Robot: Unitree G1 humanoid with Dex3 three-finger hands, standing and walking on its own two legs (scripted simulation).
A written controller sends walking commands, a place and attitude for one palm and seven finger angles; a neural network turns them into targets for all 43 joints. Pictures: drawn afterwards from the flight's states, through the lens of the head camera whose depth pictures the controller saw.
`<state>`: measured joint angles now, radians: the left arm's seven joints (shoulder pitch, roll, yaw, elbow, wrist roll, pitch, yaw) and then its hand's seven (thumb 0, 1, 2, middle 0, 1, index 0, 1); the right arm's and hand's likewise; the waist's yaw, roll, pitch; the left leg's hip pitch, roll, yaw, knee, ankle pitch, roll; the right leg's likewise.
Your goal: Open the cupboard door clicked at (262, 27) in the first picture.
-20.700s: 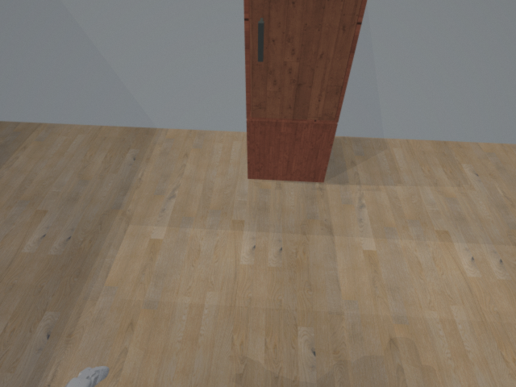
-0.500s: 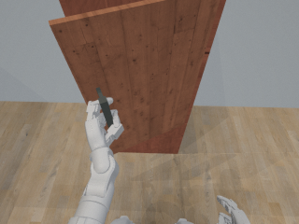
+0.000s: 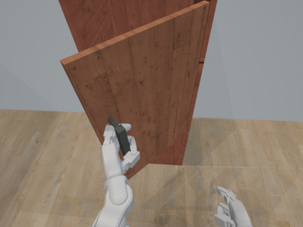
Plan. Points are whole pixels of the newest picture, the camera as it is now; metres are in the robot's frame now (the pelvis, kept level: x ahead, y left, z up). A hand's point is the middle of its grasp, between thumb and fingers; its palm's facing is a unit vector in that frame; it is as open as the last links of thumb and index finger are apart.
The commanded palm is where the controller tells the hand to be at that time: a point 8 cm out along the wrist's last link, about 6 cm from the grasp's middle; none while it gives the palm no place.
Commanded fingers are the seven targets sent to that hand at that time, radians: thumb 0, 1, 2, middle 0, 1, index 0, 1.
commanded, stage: open thumb and fingers to let go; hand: left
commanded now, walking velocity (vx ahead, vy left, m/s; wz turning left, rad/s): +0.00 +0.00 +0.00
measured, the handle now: (120, 138) +0.34 +0.10 +0.05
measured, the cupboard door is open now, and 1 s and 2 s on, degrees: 45 47 48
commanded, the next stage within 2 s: slide the hand sideways off the handle in 0.72 s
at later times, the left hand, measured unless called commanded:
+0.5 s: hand (132, 151) +0.30 +0.06 +0.06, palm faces +0.32 -0.95 -0.03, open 13.5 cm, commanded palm +0.26 +0.11 +0.05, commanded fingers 0.00 -0.50 0.30 -0.22 -0.75 -0.22 -0.75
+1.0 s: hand (130, 165) +0.26 +0.06 +0.05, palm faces -0.17 -0.98 -0.10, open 16.0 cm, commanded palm +0.25 +0.10 +0.05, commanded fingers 0.00 -0.50 0.30 -0.15 -0.30 -0.15 -0.30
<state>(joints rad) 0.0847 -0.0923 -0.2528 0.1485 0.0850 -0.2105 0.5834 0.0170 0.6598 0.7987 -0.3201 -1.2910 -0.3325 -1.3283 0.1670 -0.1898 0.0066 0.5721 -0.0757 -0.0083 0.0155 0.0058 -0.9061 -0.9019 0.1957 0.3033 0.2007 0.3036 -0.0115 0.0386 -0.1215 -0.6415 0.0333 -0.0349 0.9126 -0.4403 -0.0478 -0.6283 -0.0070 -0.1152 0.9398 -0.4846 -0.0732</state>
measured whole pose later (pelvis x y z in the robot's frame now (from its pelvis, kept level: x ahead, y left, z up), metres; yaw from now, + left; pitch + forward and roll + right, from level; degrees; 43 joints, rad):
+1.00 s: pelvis -0.01 +0.03 -0.01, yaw +0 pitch +10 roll +0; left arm 0.06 0.05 -0.28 0.14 0.03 -0.31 0.12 -0.01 -0.50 0.30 -0.25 -0.41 -0.18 -0.44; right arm 0.23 -0.22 0.01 0.52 -0.03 -0.03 0.01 0.01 -0.91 -0.90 0.20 0.30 0.20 0.30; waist 0.01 0.05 -0.09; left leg -0.70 0.01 -0.02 0.98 -0.45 -0.01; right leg -0.68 -0.03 -0.09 0.99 -0.48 -0.04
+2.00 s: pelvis +0.00 +0.02 -0.02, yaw -1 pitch +12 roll +0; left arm 0.60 0.13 -0.09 -0.29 -0.11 -0.35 -0.09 -0.01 -0.50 0.30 -0.15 -0.30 -0.16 -0.31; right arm 0.26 -0.23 0.00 0.40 0.00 -0.08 -0.02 0.01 -0.91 -0.90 0.20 0.30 0.20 0.30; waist 0.02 0.04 -0.12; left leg -0.77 0.02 -0.02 1.08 -0.52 -0.03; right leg -0.75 -0.02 -0.10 1.09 -0.55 -0.05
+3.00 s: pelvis +0.02 +0.06 +0.04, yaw -1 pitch -1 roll -1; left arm 0.59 0.31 0.15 -0.47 -0.03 -0.03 0.13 -0.01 0.04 0.53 -0.17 -0.30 -0.18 -0.31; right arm 0.25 -0.21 0.07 0.55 0.00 -0.13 -0.10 0.01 -0.90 -0.90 0.20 0.30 0.20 0.30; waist 0.06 0.06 -0.03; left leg -0.27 -0.01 0.01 0.64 -0.36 0.03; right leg -0.24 -0.03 -0.07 0.60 -0.35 0.01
